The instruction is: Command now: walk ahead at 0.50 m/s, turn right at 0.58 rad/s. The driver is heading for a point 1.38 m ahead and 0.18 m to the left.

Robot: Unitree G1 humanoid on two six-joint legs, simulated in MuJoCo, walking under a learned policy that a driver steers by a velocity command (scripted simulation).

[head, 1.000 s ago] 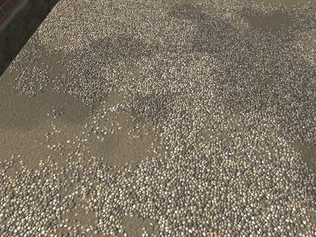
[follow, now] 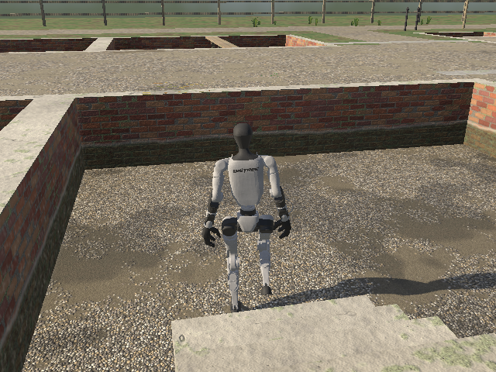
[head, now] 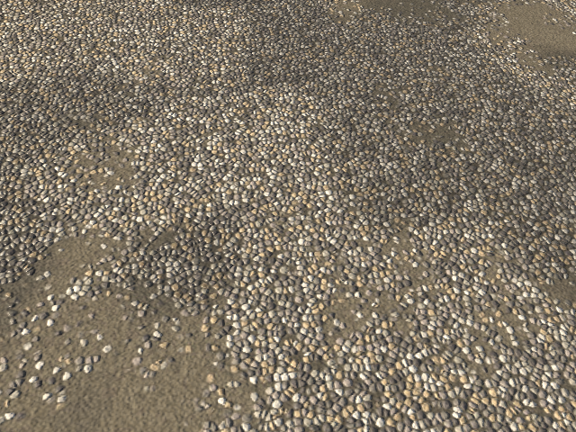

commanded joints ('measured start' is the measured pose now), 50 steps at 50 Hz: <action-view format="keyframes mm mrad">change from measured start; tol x32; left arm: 1 -128 -11 -11 -134 3 -19 -44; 50 -32 68 2 -124 3 -42 -5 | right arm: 1 25 -105 -6 -31 6 -35 -13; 50 2 -232 -44 -100 33 28 4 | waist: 1 -2 183 91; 17 86 44 -346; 21 -77 57 62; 50 -33 114 -16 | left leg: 1 -127 263 -172 -300 472 45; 13 355 280 -20 -68 1196 26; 15 87 267 -9 298 911 43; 16 -298 109 62 723 -61 10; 17 -430 31 -40 887 -281 25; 31 -338 141 -5 248 317 -3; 39 -88 -12 107 57 39 135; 42 541 433 -824 -239 20 392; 50 83 180 -300 -313 435 228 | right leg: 1 -16 -52 25 -437 270 33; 12 189 81 -140 -1090 219 -60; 16 1163 -435 451 -1202 499 -312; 22 538 -255 112 -1513 423 -122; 39 780 -276 -239 -1115 1104 -25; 42 75 29 -113 -251 -129 81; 50 120 -121 -14 -580 153 115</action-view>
